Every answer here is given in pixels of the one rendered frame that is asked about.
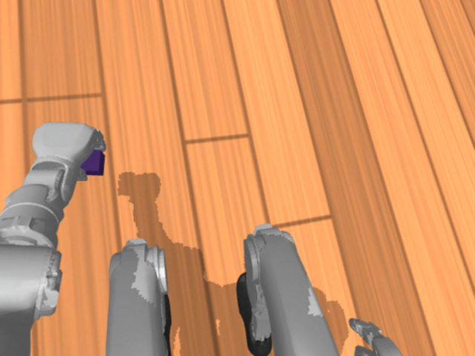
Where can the right robot hand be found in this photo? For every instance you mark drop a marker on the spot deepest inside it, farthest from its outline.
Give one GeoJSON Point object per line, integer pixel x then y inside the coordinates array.
{"type": "Point", "coordinates": [382, 346]}

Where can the small box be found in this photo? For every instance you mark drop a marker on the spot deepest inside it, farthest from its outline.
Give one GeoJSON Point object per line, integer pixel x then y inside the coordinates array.
{"type": "Point", "coordinates": [94, 165]}

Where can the right robot foot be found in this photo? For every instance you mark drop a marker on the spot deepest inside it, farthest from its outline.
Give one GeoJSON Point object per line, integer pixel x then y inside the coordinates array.
{"type": "Point", "coordinates": [256, 347]}

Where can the left robot hand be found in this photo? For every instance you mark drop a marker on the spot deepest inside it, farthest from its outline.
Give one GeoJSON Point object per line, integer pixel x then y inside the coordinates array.
{"type": "Point", "coordinates": [72, 141]}

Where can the left robot arm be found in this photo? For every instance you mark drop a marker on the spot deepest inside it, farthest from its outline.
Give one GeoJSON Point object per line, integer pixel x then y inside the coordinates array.
{"type": "Point", "coordinates": [30, 277]}

